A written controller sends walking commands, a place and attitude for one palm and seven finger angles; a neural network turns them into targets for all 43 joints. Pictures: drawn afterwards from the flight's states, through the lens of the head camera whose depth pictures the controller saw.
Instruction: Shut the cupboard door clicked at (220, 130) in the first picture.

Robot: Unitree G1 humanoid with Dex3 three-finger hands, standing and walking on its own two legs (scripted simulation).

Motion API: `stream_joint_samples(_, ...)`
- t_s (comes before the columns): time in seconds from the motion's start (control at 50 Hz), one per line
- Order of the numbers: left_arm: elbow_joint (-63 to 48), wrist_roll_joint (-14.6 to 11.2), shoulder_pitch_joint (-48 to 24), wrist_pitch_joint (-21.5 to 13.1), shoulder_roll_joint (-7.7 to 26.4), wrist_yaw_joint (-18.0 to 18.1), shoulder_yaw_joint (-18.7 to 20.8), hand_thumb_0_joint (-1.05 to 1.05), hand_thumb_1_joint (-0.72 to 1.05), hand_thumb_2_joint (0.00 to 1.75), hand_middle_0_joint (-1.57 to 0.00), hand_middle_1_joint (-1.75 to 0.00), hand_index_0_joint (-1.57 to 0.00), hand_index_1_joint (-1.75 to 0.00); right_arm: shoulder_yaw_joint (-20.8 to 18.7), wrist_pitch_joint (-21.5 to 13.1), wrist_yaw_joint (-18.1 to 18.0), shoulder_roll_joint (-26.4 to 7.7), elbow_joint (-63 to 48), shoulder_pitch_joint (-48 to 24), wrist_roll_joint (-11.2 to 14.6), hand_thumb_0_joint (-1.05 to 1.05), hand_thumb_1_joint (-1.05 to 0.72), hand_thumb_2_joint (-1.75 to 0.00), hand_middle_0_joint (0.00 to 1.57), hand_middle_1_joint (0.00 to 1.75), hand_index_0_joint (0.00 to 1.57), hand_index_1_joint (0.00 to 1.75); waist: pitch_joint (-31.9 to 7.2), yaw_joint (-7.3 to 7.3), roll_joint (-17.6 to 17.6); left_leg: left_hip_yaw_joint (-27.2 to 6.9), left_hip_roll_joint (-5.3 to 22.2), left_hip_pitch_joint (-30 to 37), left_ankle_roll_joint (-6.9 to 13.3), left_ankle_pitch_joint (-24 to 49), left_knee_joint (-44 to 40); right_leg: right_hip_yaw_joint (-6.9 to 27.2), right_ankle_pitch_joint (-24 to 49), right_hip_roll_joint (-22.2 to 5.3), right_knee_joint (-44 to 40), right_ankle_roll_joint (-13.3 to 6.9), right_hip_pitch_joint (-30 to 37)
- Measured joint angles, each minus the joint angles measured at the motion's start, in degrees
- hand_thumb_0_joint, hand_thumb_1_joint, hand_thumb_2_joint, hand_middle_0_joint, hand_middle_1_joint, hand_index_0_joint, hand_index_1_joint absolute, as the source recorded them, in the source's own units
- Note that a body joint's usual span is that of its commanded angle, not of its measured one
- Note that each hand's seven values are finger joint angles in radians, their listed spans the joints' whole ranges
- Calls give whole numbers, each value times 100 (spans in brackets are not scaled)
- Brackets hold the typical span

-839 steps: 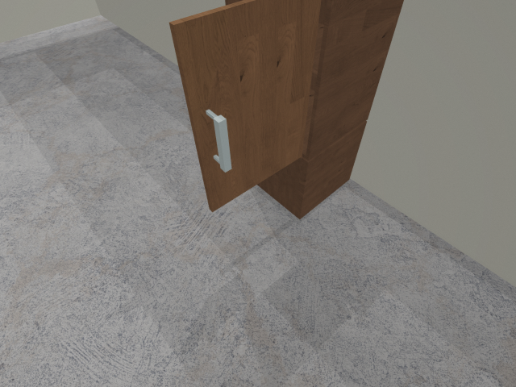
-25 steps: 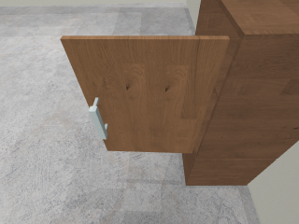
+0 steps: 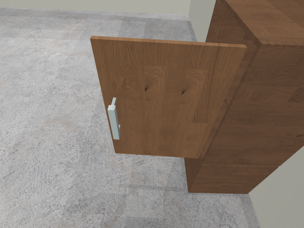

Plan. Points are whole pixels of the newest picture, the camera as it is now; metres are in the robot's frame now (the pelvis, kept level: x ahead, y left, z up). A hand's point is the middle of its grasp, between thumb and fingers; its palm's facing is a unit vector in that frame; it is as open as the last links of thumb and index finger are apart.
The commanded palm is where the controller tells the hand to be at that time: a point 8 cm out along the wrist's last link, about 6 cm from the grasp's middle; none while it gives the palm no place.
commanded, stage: come to a stop and stand still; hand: left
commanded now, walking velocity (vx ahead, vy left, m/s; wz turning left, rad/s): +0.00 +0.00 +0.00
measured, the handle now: (115, 119) +0.49 +0.16 -0.05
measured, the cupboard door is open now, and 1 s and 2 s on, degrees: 88 88 88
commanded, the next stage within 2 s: look again from close up in 0.70 s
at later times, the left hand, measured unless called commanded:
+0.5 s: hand out of the picture +0.01 +0.19 -0.18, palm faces +0.01 -0.99 -0.14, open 7.4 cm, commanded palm none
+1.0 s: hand out of the picture +0.01 +0.22 -0.18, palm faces +0.00 -0.99 -0.16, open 7.4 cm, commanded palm none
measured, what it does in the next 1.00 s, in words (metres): shifts its weight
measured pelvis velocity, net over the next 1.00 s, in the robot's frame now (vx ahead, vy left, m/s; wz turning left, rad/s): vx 0.02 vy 0.05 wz -0.01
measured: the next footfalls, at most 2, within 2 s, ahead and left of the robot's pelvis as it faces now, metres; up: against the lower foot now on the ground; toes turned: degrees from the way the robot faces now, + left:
right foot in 1.84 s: +0.09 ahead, -0.15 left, +0.00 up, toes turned +0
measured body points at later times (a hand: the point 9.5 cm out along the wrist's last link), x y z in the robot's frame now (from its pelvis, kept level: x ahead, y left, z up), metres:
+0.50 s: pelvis +0.02 +0.03 +0.00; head +0.02 +0.05 +0.45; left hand +0.01 +0.24 -0.17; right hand +0.04 -0.20 -0.14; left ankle +0.02 +0.08 -0.74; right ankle +0.00 -0.11 -0.74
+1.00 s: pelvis +0.02 +0.05 +0.00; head +0.03 +0.08 +0.45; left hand +0.01 +0.27 -0.17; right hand +0.02 -0.17 -0.15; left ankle +0.02 +0.08 -0.74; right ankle +0.00 -0.11 -0.74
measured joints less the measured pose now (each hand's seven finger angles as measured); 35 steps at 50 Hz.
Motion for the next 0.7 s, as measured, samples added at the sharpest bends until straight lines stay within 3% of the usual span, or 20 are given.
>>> stream_joint_samples(0.38, 349, -21, 94, -71, -127, 32, -93, 1, 91, 90, -19, -30, -20, -30, 46, -171, -70, 8, 309, -209, 92, 2, -92, -90, 20, 30, 20, 30, 66, 106, -92, 75, -219, 215, 233, -18, -222, 85, -18, -208, -173, 257, 193)
stream_joint_samples(0.7, 357, -11, -188, -51, -4, 42, -68, 1, 91, 90, -19, -30, -20, -30, 44, -207, -81, 17, 398, -388, 99, 1, -92, -90, 20, 30, 20, 30, 106, 91, -227, 133, -330, 416, 349, 33, -432, 150, 30, -310, -334, 372, 362)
